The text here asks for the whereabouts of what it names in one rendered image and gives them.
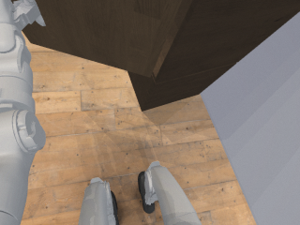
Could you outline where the robot left shin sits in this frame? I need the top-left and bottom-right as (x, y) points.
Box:
(84, 177), (116, 225)

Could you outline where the robot right thigh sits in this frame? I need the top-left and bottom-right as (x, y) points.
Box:
(144, 165), (202, 225)

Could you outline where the cupboard door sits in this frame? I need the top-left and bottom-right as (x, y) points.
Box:
(11, 0), (182, 78)

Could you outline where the robot left hand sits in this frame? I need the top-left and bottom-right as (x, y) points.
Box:
(0, 0), (46, 32)

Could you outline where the robot left upper arm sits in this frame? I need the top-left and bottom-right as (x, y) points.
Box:
(0, 109), (46, 225)

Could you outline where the robot left forearm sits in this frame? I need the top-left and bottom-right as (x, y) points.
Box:
(0, 22), (36, 114)

